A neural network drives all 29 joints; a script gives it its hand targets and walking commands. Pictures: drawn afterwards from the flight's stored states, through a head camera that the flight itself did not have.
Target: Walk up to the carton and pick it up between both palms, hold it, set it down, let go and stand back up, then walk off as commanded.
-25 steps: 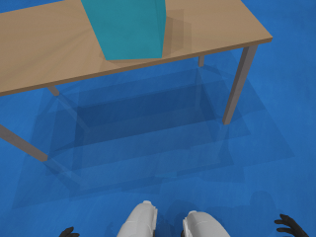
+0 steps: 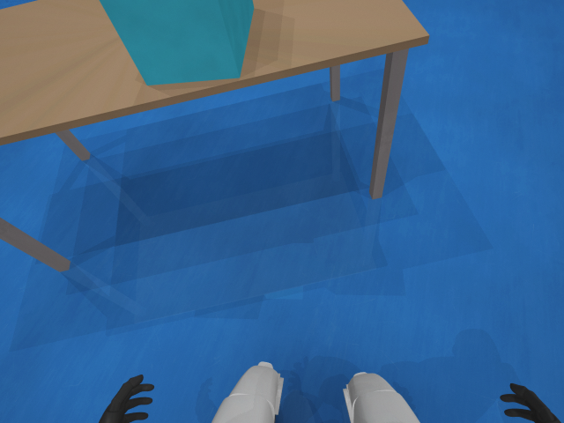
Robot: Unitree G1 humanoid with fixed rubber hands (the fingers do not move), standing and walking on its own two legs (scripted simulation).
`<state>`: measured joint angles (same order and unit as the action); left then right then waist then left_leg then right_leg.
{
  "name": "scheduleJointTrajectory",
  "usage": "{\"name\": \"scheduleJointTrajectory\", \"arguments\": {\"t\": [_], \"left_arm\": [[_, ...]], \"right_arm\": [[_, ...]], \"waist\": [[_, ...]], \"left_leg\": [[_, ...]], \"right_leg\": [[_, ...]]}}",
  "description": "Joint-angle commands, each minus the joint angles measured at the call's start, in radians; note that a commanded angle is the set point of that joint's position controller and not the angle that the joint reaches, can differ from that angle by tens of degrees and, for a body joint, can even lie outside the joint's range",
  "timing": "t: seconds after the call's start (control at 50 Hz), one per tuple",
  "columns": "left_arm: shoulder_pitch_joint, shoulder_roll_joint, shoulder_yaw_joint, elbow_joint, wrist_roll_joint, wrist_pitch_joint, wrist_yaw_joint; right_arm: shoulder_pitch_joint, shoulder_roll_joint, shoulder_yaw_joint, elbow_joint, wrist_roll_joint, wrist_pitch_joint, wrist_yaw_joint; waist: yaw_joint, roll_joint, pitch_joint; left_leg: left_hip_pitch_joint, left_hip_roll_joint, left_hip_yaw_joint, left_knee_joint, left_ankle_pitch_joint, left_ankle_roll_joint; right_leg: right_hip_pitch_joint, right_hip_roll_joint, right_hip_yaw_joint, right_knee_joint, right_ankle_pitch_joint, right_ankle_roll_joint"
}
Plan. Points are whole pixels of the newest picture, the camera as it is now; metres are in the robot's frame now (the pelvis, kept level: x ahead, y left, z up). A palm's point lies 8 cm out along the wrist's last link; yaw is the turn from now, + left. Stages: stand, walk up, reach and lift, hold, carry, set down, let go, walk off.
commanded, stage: walk off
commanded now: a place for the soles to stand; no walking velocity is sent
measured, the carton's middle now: out of the picture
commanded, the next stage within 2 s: none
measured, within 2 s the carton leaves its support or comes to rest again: neither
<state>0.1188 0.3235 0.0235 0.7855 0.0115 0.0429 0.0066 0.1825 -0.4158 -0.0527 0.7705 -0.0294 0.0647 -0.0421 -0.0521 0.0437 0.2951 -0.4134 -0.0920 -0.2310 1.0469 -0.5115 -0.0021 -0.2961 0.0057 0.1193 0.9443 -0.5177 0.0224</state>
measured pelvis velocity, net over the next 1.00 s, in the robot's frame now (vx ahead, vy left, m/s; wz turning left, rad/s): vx -0.19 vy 0.10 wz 0.02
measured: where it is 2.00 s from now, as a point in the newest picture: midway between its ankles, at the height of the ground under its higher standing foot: outside the picture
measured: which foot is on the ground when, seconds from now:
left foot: up 0.00-0.44, down 0.46-0.88, up 0.90-1.00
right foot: down 0.00-0.46, up 0.48-0.86, down 0.88-1.00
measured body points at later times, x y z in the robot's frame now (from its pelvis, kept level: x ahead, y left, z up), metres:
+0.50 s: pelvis -0.09 +0.10 -0.02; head -0.03 +0.09 +0.42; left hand +0.03 +0.41 -0.13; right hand +0.00 -0.21 -0.14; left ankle -0.02 +0.23 -0.69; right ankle +0.00 -0.10 -0.68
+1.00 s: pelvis -0.19 +0.10 +0.02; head -0.13 +0.09 +0.46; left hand -0.11 +0.42 -0.09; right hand -0.10 -0.21 -0.11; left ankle -0.11 +0.24 -0.64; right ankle -0.17 -0.04 -0.69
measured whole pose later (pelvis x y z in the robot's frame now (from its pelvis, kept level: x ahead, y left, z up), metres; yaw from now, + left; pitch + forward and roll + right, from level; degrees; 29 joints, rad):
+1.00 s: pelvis -0.19 +0.10 +0.02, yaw +1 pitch -9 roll +0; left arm 0.20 0.39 0.02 0.88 0.01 0.04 0.04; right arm 0.19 -0.37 -0.06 0.77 -0.03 0.08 0.01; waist -0.05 0.02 0.30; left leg -0.47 -0.13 -0.19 1.09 -0.39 -0.01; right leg -0.18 0.05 0.13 0.75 -0.42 0.01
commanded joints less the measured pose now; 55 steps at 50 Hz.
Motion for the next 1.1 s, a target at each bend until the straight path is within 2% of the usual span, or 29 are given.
{"name": "scheduleJointTrajectory", "arguments": {"t": [0.0, 0.12, 0.2, 0.28, 0.3, 0.36, 0.4, 0.42, 0.44, 0.46, 0.48, 0.52, 0.54, 0.6, 0.62, 0.66, 0.7, 0.72, 0.76, 0.8, 0.82, 0.84, 0.86, 0.88, 0.9, 0.94, 0.98, 1.02, 1.08], "left_arm": [[-0.046, 0.387, 0.125, -0.073, 0.0, -0.06, 0.06], [0.078, 0.329, 0.133, -0.058, -0.024, -0.066, 0.071], [0.068, 0.344, 0.139, -0.061, -0.014, -0.067, 0.081], [0.039, 0.369, 0.141, -0.091, 0.0, -0.068, 0.087], [0.048, 0.369, 0.132, -0.08, -0.005, -0.068, 0.092], [-0.007, 0.373, 0.13, -0.094, 0.005, -0.06, 0.09], [-0.087, 0.371, 0.12, -0.104, 0.001, -0.047, 0.085], [-0.044, 0.327, 0.107, -0.087, -0.003, -0.038, 0.077], [-0.017, 0.285, 0.093, -0.082, -0.007, -0.025, 0.083], [-0.055, 0.299, 0.102, -0.116, -0.004, -0.015, 0.087], [-0.117, 0.333, 0.104, -0.113, 0.001, -0.015, 0.09], [-0.011, 0.37, 0.098, -0.029, -0.029, -0.015, 0.087], [0.047, 0.354, 0.097, 0.006, -0.029, -0.012, 0.077], [0.101, 0.325, 0.104, 0.031, -0.034, -0.019, 0.055], [0.087, 0.314, 0.1, 0.027, -0.031, -0.014, 0.054], [0.1, 0.312, 0.096, 0.047, -0.027, -0.017, 0.048], [0.099, 0.313, 0.097, 0.04, -0.016, -0.021, 0.042], [0.106, 0.311, 0.088, 0.051, -0.017, -0.019, 0.04], [0.117, 0.299, 0.101, 0.063, 0.0, -0.026, 0.031], [0.183, 0.294, 0.096, 0.072, 0.004, -0.036, 0.031], [0.225, 0.306, 0.101, 0.11, 0.008, -0.039, 0.037], [0.268, 0.297, 0.107, 0.106, 0.016, -0.036, 0.031], [0.279, 0.323, 0.117, 0.103, 0.015, -0.041, 0.036], [0.254, 0.407, 0.13, 0.072, 0.029, -0.045, 0.028], [0.103, 0.47, 0.136, 0.035, 0.038, -0.047, 0.03], [-0.059, 0.411, 0.115, -0.021, 0.026, -0.067, 0.043], [-0.061, 0.392, 0.113, -0.02, 0.021, -0.074, 0.032], [0.006, 0.352, 0.096, -0.007, 0.023, -0.081, 0.028], [-0.01, 0.344, 0.091, 0.004, 0.021, -0.081, 0.018]], "right_arm": [[0.061, -0.245, -0.103, -0.033, 0.006, -0.008, -0.006], [0.05, -0.218, -0.098, -0.036, 0.001, 0.014, 0.011], [0.038, -0.225, -0.108, -0.043, -0.004, 0.018, 0.02], [0.026, -0.228, -0.105, -0.059, -0.01, 0.009, 0.033], [0.036, -0.222, -0.11, -0.059, -0.009, 0.008, 0.03], [0.084, -0.209, -0.106, -0.064, -0.009, -0.008, 0.047], [0.171, -0.188, -0.108, -0.025, -0.01, -0.017, 0.057], [0.219, -0.185, -0.114, 0.006, -0.025, -0.03, 0.056], [0.191, -0.245, -0.119, -0.015, -0.032, -0.029, 0.061], [0.136, -0.381, -0.131, -0.055, -0.032, -0.015, 0.067], [0.017, -0.377, -0.132, -0.051, -0.026, -0.018, 0.053], [-0.107, -0.273, -0.104, -0.067, -0.046, -0.021, 0.042], [-0.111, -0.219, -0.099, -0.076, -0.049, -0.028, 0.036], [-0.01, -0.207, -0.107, -0.078, -0.019, -0.038, 0.041], [0.02, -0.216, -0.105, -0.08, -0.013, -0.034, 0.039], [0.006, -0.215, -0.108, -0.08, -0.007, -0.028, 0.047], [0.041, -0.233, -0.115, -0.078, -0.013, -0.021, 0.047], [0.023, -0.24, -0.117, -0.07, -0.013, -0.018, 0.054], [0.056, -0.239, -0.122, -0.075, -0.021, -0.008, 0.058], [0.018, -0.236, -0.121, -0.099, -0.021, -0.007, 0.065], [-0.023, -0.238, -0.119, -0.097, -0.017, -0.004, 0.066], [-0.035, -0.212, -0.11, -0.079, -0.015, 0.0, 0.06], [-0.032, -0.18, -0.103, -0.083, -0.011, 0.011, 0.056], [-0.031, -0.157, -0.115, -0.074, -0.006, 0.006, 0.045], [-0.017, -0.194, -0.126, -0.062, -0.035, 0.005, 0.033], [0.029, -0.215, -0.126, -0.03, -0.011, -0.019, 0.034], [0.106, -0.244, -0.127, -0.02, 0.006, -0.019, 0.046], [0.082, -0.179, -0.101, -0.02, 0.002, -0.037, 0.054], [0.126, -0.142, -0.091, -0.004, 0.009, -0.059, 0.055]], "waist": [[0.036, -0.204, -0.131], [0.074, -0.26, -0.193], [0.078, -0.236, -0.204], [0.084, -0.308, -0.176], [0.077, -0.276, -0.216], [0.047, -0.295, -0.242], [-0.015, -0.295, -0.291], [-0.026, -0.207, -0.352], [-0.022, -0.021, -0.341], [-0.028, 0.289, -0.304], [-0.011, 0.179, -0.199], [0.043, 0.123, -0.144], [0.056, 0.177, -0.212], [0.023, 0.153, -0.385], [0.022, 0.12, -0.386], [0.011, 0.149, -0.36], [0.006, 0.155, -0.359], [0.007, 0.202, -0.389], [-0.012, 0.204, -0.388], [0.021, 0.239, -0.391], [0.055, 0.22, -0.403], [0.094, 0.217, -0.375], [0.116, 0.028, -0.318], [0.126, -0.217, -0.298], [0.084, -0.237, -0.163], [0.029, -0.095, -0.119], [0.017, -0.18, -0.189], [0.043, -0.172, -0.251], [0.026, -0.212, -0.301]], "left_leg": [[-0.239, -0.043, -0.085, 0.346, -0.005, -0.019], [-0.295, -0.047, -0.05, 0.44, 0.053, -0.015], [-0.255, -0.013, -0.036, 0.454, 0.003, -0.028], [-0.246, 0.036, -0.024, 0.317, -0.042, -0.025], [-0.228, 0.047, -0.034, 0.304, -0.069, -0.026], [-0.093, 0.108, 0.038, 0.08, -0.113, 0.013], [0.164, 0.117, 0.089, -0.255, 0.075, 0.057], [0.301, 0.088, 0.047, -0.359, 0.15, 0.062], [0.312, 0.131, -0.152, -0.461, 0.072, 0.109], [0.075, 0.35, -0.594, -0.798, 0.05, 0.138], [-0.081, 0.333, -0.802, -0.929, -0.233, 0.129], [-0.016, 0.239, -0.583, -0.846, -0.276, 0.056], [0.054, 0.209, -0.444, -0.747, -0.127, 0.072], [0.358, 0.182, -0.336, -0.64, 0.149, 0.117], [0.337, 0.184, -0.324, -0.618, 0.232, 0.156], [0.332, 0.197, -0.318, -0.687, 0.141, 0.142], [0.29, 0.199, -0.315, -0.669, 0.14, 0.203], [0.323, 0.163, -0.275, -0.671, 0.081, 0.183], [0.271, 0.205, -0.327, -0.726, 0.002, 0.193], [0.205, 0.217, -0.301, -0.719, 0.022, 0.177], [0.11, 0.182, -0.231, -0.699, 0.019, 0.128], [-0.074, 0.139, -0.209, -0.687, -0.099, 0.078], [-0.164, 0.053, -0.21, -0.524, -0.175, 0.038], [-0.207, -0.113, -0.067, -0.155, -0.21, -0.022], [-0.194, -0.126, -0.037, 0.119, -0.038, -0.033], [-0.144, -0.042, -0.097, 0.25, 0.051, -0.012], [-0.085, 0.004, -0.019, 0.245, 0.062, -0.03], [-0.116, 0.046, -0.003, -0.02, -0.038, -0.022], [0.102, 0.074, 0.107, -0.369, -0.004, 0.011]], "right_leg": [[-0.023, -0.294, 0.416, -0.493, 0.36, -0.108], [0.195, -0.23, 0.375, -0.397, 0.619, -0.052], [0.145, -0.29, 0.437, -0.386, 0.532, -0.233], [0.123, -0.306, 0.425, -0.376, 0.54, -0.253], [0.132, -0.323, 0.44, -0.35, 0.59, -0.265], [0.031, -0.34, 0.361, -0.316, 0.588, -0.256], [-0.105, -0.247, 0.198, -0.225, 0.551, -0.178], [-0.193, -0.17, 0.166, -0.128, 0.389, -0.148], [-0.323, -0.007, 0.034, 0.099, 0.051, -0.093], [-0.378, 0.129, -0.053, 0.363, -0.211, -0.04], [-0.319, 0.157, 0.111, 0.47, -0.166, -0.054], [-0.364, 0.091, 0.07, 0.477, 0.0, -0.038], [-0.32, 0.077, 0.034, 0.458, 0.037, -0.041], [-0.309, 0.057, -0.004, 0.357, 0.039, -0.044], [-0.292, 0.068, 0.0, 0.351, 0.023, -0.044], [-0.255, 0.073, -0.042, 0.24, 0.017, -0.024], [-0.196, 0.054, -0.068, 0.142, -0.042, -0.021], [-0.155, 0.061, -0.088, 0.087, -0.049, -0.032], [-0.065, 0.047, -0.109, -0.073, -0.075, -0.035], [0.067, 0.045, -0.118, -0.262, -0.059, -0.054], [0.206, 0.049, -0.121, -0.329, 0.014, -0.069], [0.343, 0.049, -0.064, -0.378, -0.013, -0.083], [0.342, 0.001, 0.089, -0.51, -0.146, -0.098], [0.192, -0.234, 0.467, -0.686, -0.412, -0.214], [-0.082, -0.411, 0.612, -0.761, -0.365, -0.264], [-0.148, -0.318, 0.452, -0.615, -0.06, -0.264], [-0.056, -0.244, 0.335, -0.566, -0.053, -0.238], [0.133, -0.233, 0.336, -0.498, 0.049, -0.225], [0.074, -0.208, 0.234, -0.44, 0.133, -0.199]]}}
